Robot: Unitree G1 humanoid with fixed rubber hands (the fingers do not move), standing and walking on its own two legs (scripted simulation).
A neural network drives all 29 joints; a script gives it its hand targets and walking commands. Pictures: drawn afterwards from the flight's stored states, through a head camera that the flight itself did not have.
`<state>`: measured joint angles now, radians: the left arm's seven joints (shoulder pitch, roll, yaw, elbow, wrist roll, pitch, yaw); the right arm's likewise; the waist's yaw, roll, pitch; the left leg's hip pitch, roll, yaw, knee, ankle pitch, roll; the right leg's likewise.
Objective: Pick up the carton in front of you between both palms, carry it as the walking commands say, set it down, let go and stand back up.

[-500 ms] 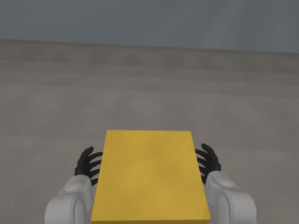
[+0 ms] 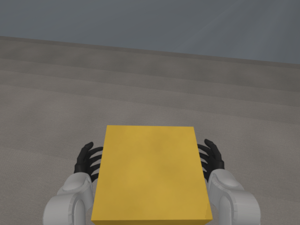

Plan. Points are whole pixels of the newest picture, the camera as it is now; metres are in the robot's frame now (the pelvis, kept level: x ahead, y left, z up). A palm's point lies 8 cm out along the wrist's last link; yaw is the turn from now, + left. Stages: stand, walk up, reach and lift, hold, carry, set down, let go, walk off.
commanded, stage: carry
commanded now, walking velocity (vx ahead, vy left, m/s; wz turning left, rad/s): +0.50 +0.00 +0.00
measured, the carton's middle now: (148, 185) +0.23 +0.01 +0.01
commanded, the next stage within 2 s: none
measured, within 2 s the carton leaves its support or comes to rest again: neither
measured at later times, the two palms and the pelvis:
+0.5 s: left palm (107, 88) +0.55 +0.16 +0.08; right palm (192, 90) +0.53 -0.14 +0.09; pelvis +0.31 +0.03 +0.00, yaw -4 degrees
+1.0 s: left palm (119, 59) +0.75 +0.15 +0.08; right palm (188, 59) +0.75 -0.15 +0.09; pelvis +0.53 +0.00 -0.01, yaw -1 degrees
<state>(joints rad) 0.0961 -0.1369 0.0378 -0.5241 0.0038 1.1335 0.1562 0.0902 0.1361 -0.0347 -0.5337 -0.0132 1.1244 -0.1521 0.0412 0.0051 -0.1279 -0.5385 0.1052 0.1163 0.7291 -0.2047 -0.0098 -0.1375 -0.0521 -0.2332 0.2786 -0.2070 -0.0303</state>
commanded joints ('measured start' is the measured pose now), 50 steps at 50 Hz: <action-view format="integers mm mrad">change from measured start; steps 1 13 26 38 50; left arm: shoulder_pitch -357 -389 -303 -393 -338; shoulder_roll -658 -707 -626 -771 -612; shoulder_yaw -574 -582 -565 -599 -541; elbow -146 -137 -170 -180 -101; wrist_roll -209 -194 -146 -221 -159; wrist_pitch -22 -4 -13 -31 27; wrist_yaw -61 -43 -26 -80 -40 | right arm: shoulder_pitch -320 -361 -276 -355 -304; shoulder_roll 695 729 625 784 618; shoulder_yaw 550 549 558 575 525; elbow -94 -103 -130 -122 -55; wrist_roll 152 209 191 180 163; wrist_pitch -14 -5 -8 -14 34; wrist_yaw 21 45 48 55 34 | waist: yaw -22 -57 -61 -28 -41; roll -152 84 149 -145 27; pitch -79 -200 -33 -255 -158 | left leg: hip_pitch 6 675 595 258 390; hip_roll -15 300 139 -44 87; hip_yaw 47 -383 72 -27 -35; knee -151 -494 -477 -143 -264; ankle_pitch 71 181 535 -261 543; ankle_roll -2 189 86 -8 -10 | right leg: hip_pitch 109 -560 -363 103 -4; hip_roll -225 -84 -1 -240 -127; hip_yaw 146 233 3 207 104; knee -138 945 220 -5 222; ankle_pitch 54 -161 200 458 507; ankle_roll -87 15 32 -83 35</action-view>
